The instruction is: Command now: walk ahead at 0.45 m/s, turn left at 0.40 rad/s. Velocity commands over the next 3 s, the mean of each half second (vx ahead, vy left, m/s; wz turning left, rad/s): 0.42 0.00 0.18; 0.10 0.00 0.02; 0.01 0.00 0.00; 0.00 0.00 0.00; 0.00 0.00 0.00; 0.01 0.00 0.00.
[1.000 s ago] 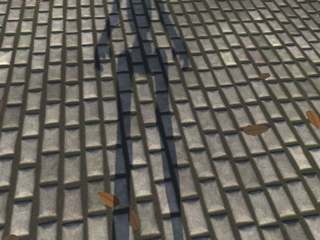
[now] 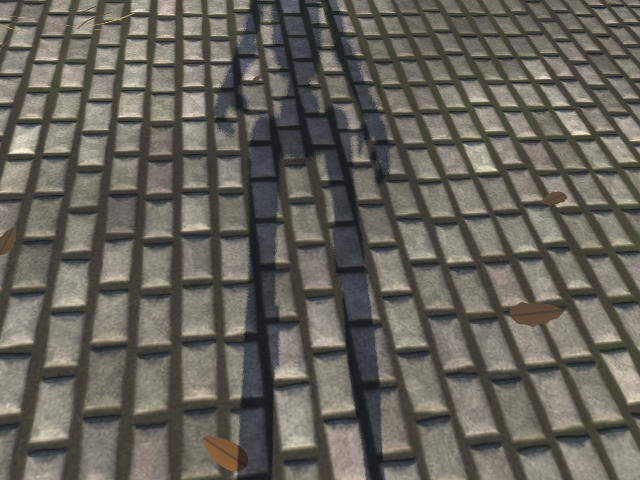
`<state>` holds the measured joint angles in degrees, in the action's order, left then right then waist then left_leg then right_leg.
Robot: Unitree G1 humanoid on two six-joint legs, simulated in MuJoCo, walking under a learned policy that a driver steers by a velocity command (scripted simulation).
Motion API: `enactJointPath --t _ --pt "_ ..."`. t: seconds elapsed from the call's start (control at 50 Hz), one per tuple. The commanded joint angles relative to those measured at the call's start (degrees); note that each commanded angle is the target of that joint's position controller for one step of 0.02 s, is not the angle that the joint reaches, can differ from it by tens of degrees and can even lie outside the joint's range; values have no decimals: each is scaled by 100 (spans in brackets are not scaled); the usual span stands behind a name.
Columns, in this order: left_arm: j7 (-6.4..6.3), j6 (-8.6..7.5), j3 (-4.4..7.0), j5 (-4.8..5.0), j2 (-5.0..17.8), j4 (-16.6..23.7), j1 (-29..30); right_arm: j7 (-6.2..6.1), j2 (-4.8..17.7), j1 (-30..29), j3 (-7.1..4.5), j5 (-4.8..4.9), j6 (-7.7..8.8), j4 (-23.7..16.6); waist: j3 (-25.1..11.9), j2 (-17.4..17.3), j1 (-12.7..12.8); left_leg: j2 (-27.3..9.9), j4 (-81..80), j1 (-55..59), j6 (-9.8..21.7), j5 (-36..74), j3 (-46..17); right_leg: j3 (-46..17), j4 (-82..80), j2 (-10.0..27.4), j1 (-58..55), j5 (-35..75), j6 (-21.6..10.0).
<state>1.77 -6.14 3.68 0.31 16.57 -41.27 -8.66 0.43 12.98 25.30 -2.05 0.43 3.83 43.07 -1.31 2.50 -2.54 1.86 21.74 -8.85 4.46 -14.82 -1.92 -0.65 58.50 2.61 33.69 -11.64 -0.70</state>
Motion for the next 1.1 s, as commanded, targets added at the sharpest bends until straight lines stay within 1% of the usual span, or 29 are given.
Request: enactJointPath --t 0.02,0.1,0.18,0.22,0.24,0.28,0.3,0.32,0.34,0.36,0.38,0.4,0.42,0.44,0.48,0.52,0.56,0.6,0.66,0.72,0.74,0.76,0.78,0.8,0.82,0.86,0.88,0.98,1.1 --pt "-33 -65 92 -6 351 475 653 -122 951 -102 -236 -18 123 -471 402 -727 54 -1242 -1373 593 875 595 -1423 -77 -872 69 1121 890 178" --pt "58 -48 -13 42 85 598 1371 -153 925 272 -230 -5 123 -264 590 -872 -239 -1063 -1402 421 646 1251 -906 135 -2130 -110 618 1717 177" --pt "208 -114 -40 79 121 778 1931 -181 1025 456 -269 58 52 -106 813 -834 -385 -1327 -1275 938 637 1553 -985 151 -2819 -137 717 1849 31" --pt "265 -155 -33 94 177 817 1964 -197 1062 435 -290 70 -5 -40 816 -876 -310 -1461 -1112 1267 574 2044 -972 158 -3077 -163 626 1720 -104" --pt "275 -168 -7 90 247 796 1858 -205 1103 380 -305 63 -31 -28 740 -923 -218 -1495 -953 1402 518 2588 -935 198 -3148 -217 420 1566 -181" --pt "199 -143 102 48 484 682 1330 -229 1265 283 -362 20 -90 -41 238 -1161 86 -1429 -153 1662 390 4833 -819 430 -3067 -512 -410 1013 -373" --pt "119 -111 202 48 695 532 635 -237 1292 197 -359 11 -137 -50 -276 -1147 473 -1256 737 1603 272 5808 -644 589 -3187 -661 -1368 1059 -546" --pt "27 -65 274 3 900 351 -350 -233 1227 70 -316 -23 -136 -134 -941 -1126 944 -1108 1930 662 120 5410 -613 179 -2944 -193 -3102 1313 -830" --pt "-39 -32 346 -144 1380 252 -1282 -219 676 338 -141 -222 -85 -265 -1952 155 974 -389 3979 -995 -158 2450 -447 -1490 -2502 1233 -5204 1967 -1358" --pt "15 -51 281 -147 1127 20 -1477 -183 295 1122 -14 -1 -11 -107 -2785 1747 656 556 5890 -2534 -489 -1935 -821 -4225 -3463 2329 -6422 1828 -2262" --pt "-17 1 190 -48 713 120 -1087 -167 977 516 -170 118 57 -124 -2059 821 817 133 6304 -2871 -487 -1689 -1090 -3673 -3749 2012 -5587 1854 -1935" --pt "-75 50 108 -50 486 191 -629 -151 1182 -248 -209 164 79 -335 -1218 293 778 -144 6142 -2888 -512 -1326 -804 -2470 -3687 1782 -4608 2630 -1700" --pt "-56 53 50 -73 416 157 -351 -153 1118 -581 -194 87 89 -400 -669 -296 538 -380 5752 -2787 -556 -1176 -546 -1810 -3777 1499 -3690 3569 -1575" --pt "-49 27 30 -94 356 136 -220 -159 1092 -659 -229 -27 64 -467 -501 -321 363 -571 5344 -2570 -571 -1014 -461 -1455 -3903 1310 -3154 3869 -1507" --pt "-17 -15 12 -142 360 26 -59 -158 796 -386 -181 -10 -49 -393 -310 1 60 -685 4748 -2005 -639 -811 -357 -975 -4276 1049 -2318 4104 -1494" --pt "-21 -60 9 -150 424 -101 116 -191 553 -348 -110 -46 -132 -389 -230 113 -92 -703 3800 -1713 -725 -582 -221 -528 -4404 922 -1822 4602 -1504" --pt "-55 -10 46 -114 578 -167 212 -198 451 -592 -46 -104 -151 -458 -356 214 -50 -706 2870 -1418 -734 73 -111 -179 -4395 783 -1754 4651 -1411" --pt "-84 78 66 -81 654 -264 45 -175 513 -909 -53 -78 -154 -500 -493 205 115 -628 2296 -1229 -711 786 -35 -76 -4383 738 -1910 4277 -1313" --pt "-98 210 51 -43 693 -418 -152 -160 680 -1387 -110 -58 -183 -642 -409 148 296 -578 1723 -1177 -629 1020 -72 -215 -4248 836 -2142 3330 -1214" --pt "-108 320 -5 38 610 -491 -80 -144 747 -1449 -178 -123 -178 -691 -306 130 175 -414 675 -644 -407 1279 40 -361 -3744 747 -2150 2007 -920" --pt "-108 324 -75 19 414 -562 -273 -161 857 -1431 -217 -169 -168 -707 -299 -31 183 -532 214 -242 -283 1958 -133 -351 -3490 514 -2045 1425 -644" --pt "-107 287 -144 -141 226 -570 -571 -212 1167 -1439 -273 -215 -176 -804 -524 -561 387 -1168 371 372 -73 3616 -744 -130 -3024 134 -1742 478 -316" --pt "-119 273 -207 -179 -10 -712 -1234 -239 1083 -1617 -230 -231 -236 -869 -823 -1274 734 -1725 522 795 497 3815 -1295 96 -2802 -184 -1332 -1020 -22" --pt "-170 336 -217 -135 57 -711 -990 -199 654 -1613 -140 -202 -265 -821 -879 -1346 531 -1641 405 499 645 2893 -1409 40 -2803 -105 -1516 -1017 106" --pt "-198 424 -197 -124 175 -648 -723 -143 517 -1739 -110 -178 -277 -794 -718 -1204 524 -1343 365 155 467 2046 -1256 30 -2969 -71 -1690 -752 140" --pt "-239 577 -141 -138 375 -720 -552 -70 593 -1978 -126 -148 -264 -867 -293 -831 464 -902 472 -273 116 1471 -788 51 -3163 -81 -1733 -480 112" --pt "-246 613 -134 -140 409 -738 -553 -63 676 -1944 -154 -144 -239 -838 -243 -738 453 -815 527 -319 41 1543 -689 33 -3189 -59 -1784 -374 89" --pt "-283 594 -135 -71 357 -904 -510 -102 589 -1767 -170 -122 -185 -673 -485 -475 373 -731 905 85 86 2902 -522 -25 -3117 35 -1990 322 100" --pt "-333 694 -122 -63 291 -1150 -470 -107 519 -1871 -207 -109 -245 -481 -296 -332 386 -648 837 9 111 2531 -439 -4 -3191 23 -2043 156 124"
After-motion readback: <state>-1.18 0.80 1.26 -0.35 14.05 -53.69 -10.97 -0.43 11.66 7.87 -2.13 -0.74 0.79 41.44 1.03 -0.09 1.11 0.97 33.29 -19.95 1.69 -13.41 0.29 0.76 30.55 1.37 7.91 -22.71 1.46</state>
